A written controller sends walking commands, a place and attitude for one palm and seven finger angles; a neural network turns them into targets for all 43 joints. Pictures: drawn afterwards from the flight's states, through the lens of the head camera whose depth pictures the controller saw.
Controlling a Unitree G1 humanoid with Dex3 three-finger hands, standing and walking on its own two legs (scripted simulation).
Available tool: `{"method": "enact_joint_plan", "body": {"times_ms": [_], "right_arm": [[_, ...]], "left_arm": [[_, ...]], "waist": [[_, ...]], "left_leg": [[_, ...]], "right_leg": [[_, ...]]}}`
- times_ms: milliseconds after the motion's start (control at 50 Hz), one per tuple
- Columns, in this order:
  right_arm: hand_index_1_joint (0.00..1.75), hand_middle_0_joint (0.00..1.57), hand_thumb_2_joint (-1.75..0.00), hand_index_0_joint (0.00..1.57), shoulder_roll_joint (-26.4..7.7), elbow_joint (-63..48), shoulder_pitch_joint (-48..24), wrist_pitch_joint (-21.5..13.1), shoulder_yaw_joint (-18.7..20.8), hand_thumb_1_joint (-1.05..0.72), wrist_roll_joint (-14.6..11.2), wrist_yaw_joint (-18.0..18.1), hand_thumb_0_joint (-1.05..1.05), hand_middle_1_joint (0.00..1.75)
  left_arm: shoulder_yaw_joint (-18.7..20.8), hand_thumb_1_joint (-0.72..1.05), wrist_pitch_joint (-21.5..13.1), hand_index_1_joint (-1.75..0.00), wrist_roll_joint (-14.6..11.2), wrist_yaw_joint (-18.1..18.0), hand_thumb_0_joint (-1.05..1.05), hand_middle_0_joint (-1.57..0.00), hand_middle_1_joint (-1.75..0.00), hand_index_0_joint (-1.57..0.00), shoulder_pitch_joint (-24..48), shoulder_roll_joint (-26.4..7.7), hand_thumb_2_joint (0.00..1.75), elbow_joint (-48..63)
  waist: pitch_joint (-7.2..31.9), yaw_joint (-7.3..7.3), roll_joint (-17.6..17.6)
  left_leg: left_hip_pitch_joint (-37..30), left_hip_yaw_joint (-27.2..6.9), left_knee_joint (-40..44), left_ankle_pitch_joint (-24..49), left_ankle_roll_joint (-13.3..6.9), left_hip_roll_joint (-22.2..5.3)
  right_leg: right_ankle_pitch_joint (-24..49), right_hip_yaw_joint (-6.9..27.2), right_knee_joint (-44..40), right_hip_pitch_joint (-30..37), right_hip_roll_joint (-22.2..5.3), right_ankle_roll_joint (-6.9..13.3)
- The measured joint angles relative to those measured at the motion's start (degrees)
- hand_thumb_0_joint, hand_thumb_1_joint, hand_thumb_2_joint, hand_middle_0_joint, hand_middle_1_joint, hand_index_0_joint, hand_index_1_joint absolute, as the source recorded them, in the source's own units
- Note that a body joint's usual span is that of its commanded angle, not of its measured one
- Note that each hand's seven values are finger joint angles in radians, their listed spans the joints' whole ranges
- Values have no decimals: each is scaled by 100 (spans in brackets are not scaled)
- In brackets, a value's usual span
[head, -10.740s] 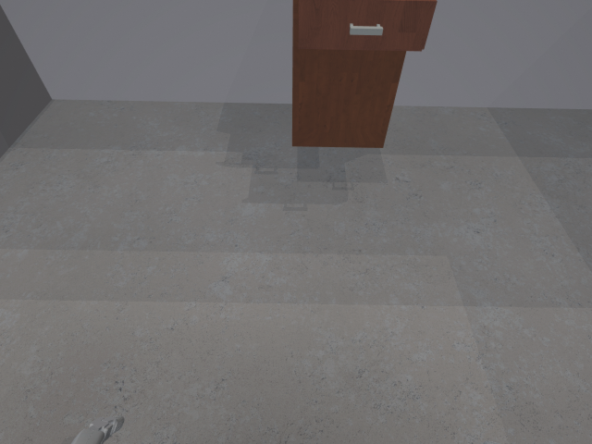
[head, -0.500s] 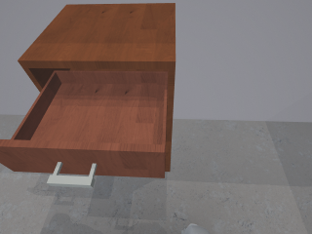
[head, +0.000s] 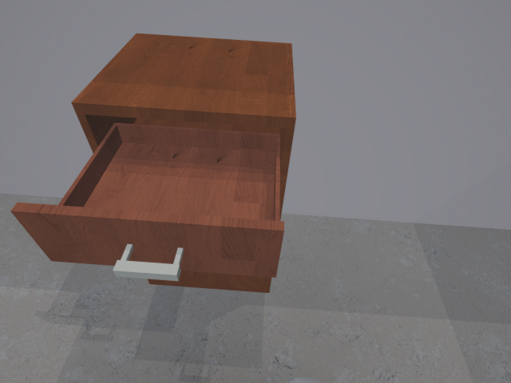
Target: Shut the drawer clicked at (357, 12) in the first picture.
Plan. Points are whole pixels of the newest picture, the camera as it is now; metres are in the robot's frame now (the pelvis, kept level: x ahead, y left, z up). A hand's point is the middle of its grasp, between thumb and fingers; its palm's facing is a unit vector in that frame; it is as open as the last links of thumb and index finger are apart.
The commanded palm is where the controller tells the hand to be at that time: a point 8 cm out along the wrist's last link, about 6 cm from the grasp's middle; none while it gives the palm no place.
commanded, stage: come to a stop and stand still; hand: left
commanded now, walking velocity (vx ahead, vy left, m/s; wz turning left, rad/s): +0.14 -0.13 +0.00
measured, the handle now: (151, 260) +0.32 +0.21 -0.02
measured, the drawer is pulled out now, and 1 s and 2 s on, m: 0.30 0.30 0.30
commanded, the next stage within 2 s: look again from close up in 0.84 s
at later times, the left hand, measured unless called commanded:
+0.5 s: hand out of the picture -0.04 +0.11 -0.16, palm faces +0.03 -0.99 -0.16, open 7.4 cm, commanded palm none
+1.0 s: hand out of the picture +0.00 +0.15 -0.17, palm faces -0.02 -0.98 -0.21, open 7.4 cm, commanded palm none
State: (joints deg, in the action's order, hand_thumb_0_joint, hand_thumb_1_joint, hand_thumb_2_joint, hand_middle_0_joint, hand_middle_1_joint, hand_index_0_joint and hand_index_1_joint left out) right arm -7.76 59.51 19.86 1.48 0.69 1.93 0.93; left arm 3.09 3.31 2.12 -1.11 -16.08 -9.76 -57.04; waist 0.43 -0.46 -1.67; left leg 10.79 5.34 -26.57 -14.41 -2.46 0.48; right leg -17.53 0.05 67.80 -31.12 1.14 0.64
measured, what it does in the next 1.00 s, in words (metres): steps on the spot: right foot, then left foot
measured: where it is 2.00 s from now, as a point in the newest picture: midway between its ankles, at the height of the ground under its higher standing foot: outside the picture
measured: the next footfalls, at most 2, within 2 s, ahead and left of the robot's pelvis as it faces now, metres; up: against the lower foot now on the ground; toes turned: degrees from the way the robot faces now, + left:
right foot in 0.24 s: +0.01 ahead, -0.09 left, +0.00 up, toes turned -1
left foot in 0.60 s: +0.09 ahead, +0.09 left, +0.00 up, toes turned +2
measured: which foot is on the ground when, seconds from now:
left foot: down 0.00-0.24, up 0.26-0.58, down 0.60-1.00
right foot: up 0.00-0.22, down 0.24-1.00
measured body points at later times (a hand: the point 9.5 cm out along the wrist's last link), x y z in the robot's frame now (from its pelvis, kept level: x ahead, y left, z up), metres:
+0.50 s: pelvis +0.00 -0.03 +0.01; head +0.01 -0.05 +0.46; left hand -0.04 +0.16 -0.15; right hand -0.01 -0.26 -0.16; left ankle +0.02 +0.09 -0.70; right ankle -0.06 -0.11 -0.74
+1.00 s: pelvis +0.01 -0.01 +0.00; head +0.03 -0.02 +0.45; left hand +0.00 +0.21 -0.16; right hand +0.02 -0.24 -0.16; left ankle +0.05 +0.09 -0.74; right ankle -0.06 -0.11 -0.74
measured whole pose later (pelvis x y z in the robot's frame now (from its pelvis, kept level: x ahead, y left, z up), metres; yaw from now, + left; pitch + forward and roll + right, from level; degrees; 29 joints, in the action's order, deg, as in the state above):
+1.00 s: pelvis +0.01 -0.01 +0.00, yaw -2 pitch -1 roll +0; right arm -10.2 61.8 13.3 -0.4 0.0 0.8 1.4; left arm -0.9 -2.0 1.5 -3.5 -18.6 -7.2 -62.4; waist -3.1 0.3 1.1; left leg 15.7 4.3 -27.7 -11.2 -1.6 -0.6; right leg -19.1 -1.8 24.4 -4.3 1.4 1.3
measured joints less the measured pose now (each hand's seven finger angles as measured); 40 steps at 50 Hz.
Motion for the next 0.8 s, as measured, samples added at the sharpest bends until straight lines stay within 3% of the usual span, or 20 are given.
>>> {"method": "enact_joint_plan", "body": {"times_ms": [40,100,180,240,300,360,420,540,600,640,680,800], "right_arm": [[30,19,-90,19,60,92,131,-49,-28,-91,8,-7,0,30],[30,20,-90,20,157,137,216,-155,-24,-91,20,13,0,30],[30,20,-90,20,212,135,162,-230,-19,-91,36,52,0,30],[30,20,-90,20,178,210,129,-214,-12,-90,-34,39,0,30],[30,20,-90,20,56,405,148,-89,24,-91,-63,2,0,30],[30,20,-90,20,-49,534,85,-21,41,-91,-47,-37,1,30],[30,20,-90,20,-162,476,-91,-56,68,-91,-66,-26,1,30],[30,19,-90,19,-236,287,-536,-97,69,-91,-131,22,0,30],[30,19,-90,19,-193,200,-685,-209,26,-91,-144,46,0,30],[30,19,-90,19,-95,204,-765,-275,21,-91,-128,100,0,30],[30,19,-90,19,-34,201,-808,-262,3,-92,-113,132,0,30],[30,20,-90,20,-96,232,-860,-190,-13,-94,-135,157,0,30]], "left_arm": [[-2,91,-71,-30,5,28,0,-20,-30,-20,-194,21,90,-14],[-7,91,-94,-30,-1,35,0,-20,-30,-20,-442,14,90,-105],[-74,91,-73,-30,-51,9,0,-20,-30,-20,-535,41,90,-226],[-148,91,-198,-30,-84,-37,0,-20,-30,-20,-499,106,90,-273],[-245,91,-313,-30,-87,-75,0,-20,-30,-20,-466,272,90,-347],[-286,91,-470,-30,-105,-106,0,-20,-30,-20,-570,396,90,-363],[-337,91,-560,-30,-92,-116,0,-20,-30,-20,-627,525,90,-428],[-367,90,-524,-30,-63,-119,0,-20,-30,-20,-606,604,90,-540],[-342,90,-468,-30,-86,-118,0,-20,-30,-20,-601,541,90,-561],[-316,90,-397,-30,-108,-131,0,-20,-30,-20,-501,432,90,-594],[-283,90,-333,-30,-94,-166,0,-20,-30,-20,-397,350,90,-574],[-340,91,-383,-30,-98,-158,0,-20,-30,-20,-187,309,90,-518]], "waist": [[71,-16,98],[97,32,151],[-63,161,191],[-201,187,239],[-229,189,474],[-160,84,423],[-212,49,353],[-340,-26,196],[-351,-38,157],[-372,-29,6],[-367,-103,-125],[-302,-102,44]], "left_leg": [[80,-50,111,105,-22,8],[198,-43,210,205,-27,29],[367,48,175,270,54,2],[596,94,-226,121,160,-48],[837,-119,-1085,-748,188,-135],[1095,-148,-1930,-809,240,-124],[1222,-121,-2227,-773,308,-142],[969,-72,-1380,-514,376,-131],[447,-103,-302,412,299,-146],[363,-83,-295,267,127,-72],[350,-18,-370,134,94,-11],[311,-71,4,353,75,23]], "right_leg": [[-80,-63,394,161,6,5],[-379,-193,-54,600,-91,7],[-942,-265,-1992,1336,-205,54],[-271,-200,-3708,1949,-210,132],[-209,-380,-3861,2165,-45,246],[-113,-365,-4252,2426,-4,298],[38,-290,-4541,2624,14,316],[-41,-212,-4508,2790,-7,266],[-332,-206,-4048,2695,48,215],[-604,-199,-3639,2592,-22,174],[-631,-133,-3573,2585,-97,151],[-356,-187,-4071,2692,-105,88]]}}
